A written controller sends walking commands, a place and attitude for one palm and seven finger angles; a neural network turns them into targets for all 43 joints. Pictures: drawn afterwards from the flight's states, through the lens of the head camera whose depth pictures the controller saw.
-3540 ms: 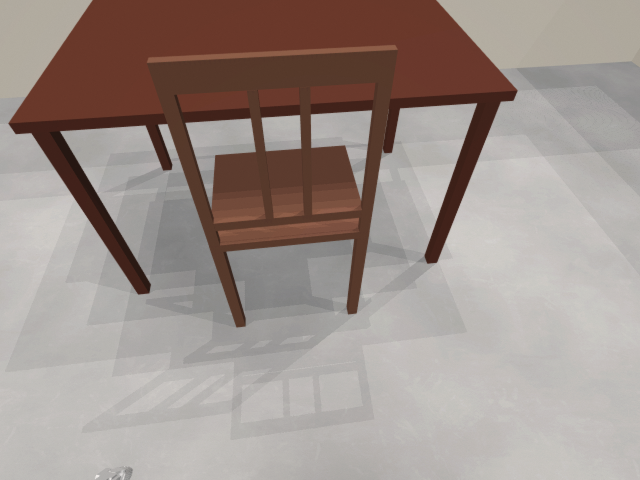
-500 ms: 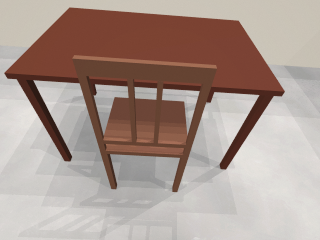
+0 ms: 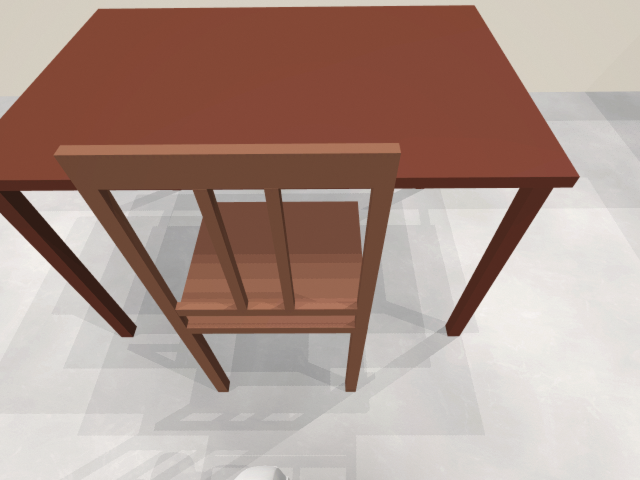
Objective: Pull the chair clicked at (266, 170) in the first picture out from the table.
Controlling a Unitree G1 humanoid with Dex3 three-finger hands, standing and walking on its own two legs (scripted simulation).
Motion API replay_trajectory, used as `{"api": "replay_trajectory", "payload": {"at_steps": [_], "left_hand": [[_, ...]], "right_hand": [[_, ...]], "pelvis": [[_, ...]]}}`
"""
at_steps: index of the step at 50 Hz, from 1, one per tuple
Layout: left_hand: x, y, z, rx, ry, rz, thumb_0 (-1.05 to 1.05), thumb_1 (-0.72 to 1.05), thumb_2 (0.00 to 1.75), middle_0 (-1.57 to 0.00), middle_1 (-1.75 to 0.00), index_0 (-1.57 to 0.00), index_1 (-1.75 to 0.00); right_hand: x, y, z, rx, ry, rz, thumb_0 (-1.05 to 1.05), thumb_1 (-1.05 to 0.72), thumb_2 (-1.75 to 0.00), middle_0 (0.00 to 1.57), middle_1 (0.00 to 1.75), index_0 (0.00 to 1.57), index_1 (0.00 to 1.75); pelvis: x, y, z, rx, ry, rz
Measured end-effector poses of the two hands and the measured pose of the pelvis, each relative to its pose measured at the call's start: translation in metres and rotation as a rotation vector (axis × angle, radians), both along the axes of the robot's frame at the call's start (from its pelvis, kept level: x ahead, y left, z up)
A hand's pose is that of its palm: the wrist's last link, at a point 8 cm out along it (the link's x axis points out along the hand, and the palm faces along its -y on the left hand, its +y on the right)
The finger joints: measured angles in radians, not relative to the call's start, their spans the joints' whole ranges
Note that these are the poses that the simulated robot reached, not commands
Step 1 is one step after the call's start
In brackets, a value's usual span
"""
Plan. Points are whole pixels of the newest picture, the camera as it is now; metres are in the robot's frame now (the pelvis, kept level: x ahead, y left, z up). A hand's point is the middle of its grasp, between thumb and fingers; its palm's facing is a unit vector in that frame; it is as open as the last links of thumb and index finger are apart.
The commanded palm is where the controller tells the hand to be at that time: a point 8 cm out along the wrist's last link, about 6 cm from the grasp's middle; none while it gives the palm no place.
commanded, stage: come to a stop and stand still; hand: left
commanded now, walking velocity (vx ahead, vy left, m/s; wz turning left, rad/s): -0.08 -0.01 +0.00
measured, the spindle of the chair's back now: (226, 257) +0.46 +0.20 -0.06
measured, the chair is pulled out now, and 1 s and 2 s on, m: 0.00 0.00 0.00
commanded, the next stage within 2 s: look again from close up in 1.52 s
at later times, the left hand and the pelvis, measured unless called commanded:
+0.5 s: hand out of the picture -0.06 +0.24 -0.18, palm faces +0.01 -0.99 -0.16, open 7.4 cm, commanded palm none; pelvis -0.03 +0.06 +0.01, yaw -2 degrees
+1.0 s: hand out of the picture -0.06 +0.18 -0.18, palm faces +0.06 -0.99 -0.15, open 7.4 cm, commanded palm none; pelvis -0.03 +0.04 +0.00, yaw -2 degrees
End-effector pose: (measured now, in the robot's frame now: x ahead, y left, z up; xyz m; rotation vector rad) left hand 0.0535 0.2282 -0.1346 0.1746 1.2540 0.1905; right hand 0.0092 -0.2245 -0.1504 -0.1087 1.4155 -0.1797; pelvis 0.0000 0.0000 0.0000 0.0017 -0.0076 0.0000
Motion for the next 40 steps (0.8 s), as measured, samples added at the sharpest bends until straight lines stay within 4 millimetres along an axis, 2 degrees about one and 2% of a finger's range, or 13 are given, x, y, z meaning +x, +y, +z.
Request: {"api": "replay_trajectory", "payload": {"at_steps": [4,7,12,18,23,29,35,37,40], "left_hand": [[-0.011,0.018,-0.009,-0.016,0.009,0.021,0.00,0.92,0.90,-0.20,-0.30,-0.20,-0.30],[-0.022,0.037,-0.024,-0.036,0.024,0.032,0.00,0.91,0.90,-0.20,-0.30,-0.20,-0.30],[-0.044,0.056,-0.026,-0.059,0.073,0.051,0.01,0.91,0.90,-0.20,-0.30,-0.20,-0.29],[-0.082,0.065,-0.021,-0.084,0.160,0.050,0.01,0.91,0.90,-0.20,-0.30,-0.19,-0.29],[-0.107,0.067,-0.017,-0.083,0.245,0.029,0.01,0.91,0.90,-0.20,-0.30,-0.19,-0.29],[-0.112,0.061,-0.010,-0.067,0.250,0.001,0.01,0.91,0.90,-0.20,-0.30,-0.19,-0.29],[-0.109,0.040,-0.007,-0.037,0.177,-0.003,0.00,0.91,0.90,-0.20,-0.30,-0.19,-0.29],[-0.114,0.030,-0.006,-0.031,0.173,0.006,0.00,0.91,0.90,-0.20,-0.30,-0.19,-0.29],[-0.120,0.016,-0.001,-0.046,0.180,0.021,0.00,0.91,0.90,-0.20,-0.30,-0.19,-0.29]], "right_hand": [[0.026,0.007,0.007,-0.041,-0.074,0.031,0.01,-0.92,-0.90,0.20,0.30,0.20,0.29],[0.036,0.017,0.012,-0.079,-0.139,0.045,0.00,-0.92,-0.90,0.20,0.30,0.20,0.29],[0.031,0.045,0.028,-0.099,-0.159,0.077,0.00,-0.92,-0.90,0.20,0.30,0.20,0.29],[0.019,0.058,0.037,-0.112,-0.152,0.065,0.00,-0.93,-0.90,0.20,0.30,0.20,0.29],[-0.005,0.060,0.036,-0.111,-0.125,0.019,0.00,-0.93,-0.90,0.20,0.30,0.20,0.29],[-0.057,0.054,0.029,-0.083,-0.024,-0.033,0.00,-0.92,-0.90,0.20,0.30,0.20,0.29],[-0.105,0.043,0.013,-0.022,0.085,-0.069,0.00,-0.91,-0.90,0.20,0.30,0.20,0.29],[-0.114,0.039,0.008,-0.003,0.114,-0.073,0.00,-0.91,-0.90,0.20,0.30,0.20,0.29],[-0.117,0.038,0.008,0.020,0.130,-0.068,0.00,-0.91,-0.90,0.20,0.30,0.20,0.29]], "pelvis": [[-0.006,0.016,-0.003,-0.005,-0.004,0.002],[-0.009,0.032,-0.010,-0.017,-0.011,-0.001],[-0.014,0.050,-0.001,-0.018,-0.020,-0.004],[-0.019,0.062,0.007,-0.019,0.000,-0.019],[-0.027,0.065,0.010,-0.023,0.010,-0.035],[-0.040,0.059,0.011,-0.023,0.014,-0.037],[-0.047,0.039,0.005,0.015,0.011,-0.030],[-0.048,0.033,0.004,0.014,0.004,-0.029],[-0.041,0.028,0.007,0.010,0.007,-0.035]]}}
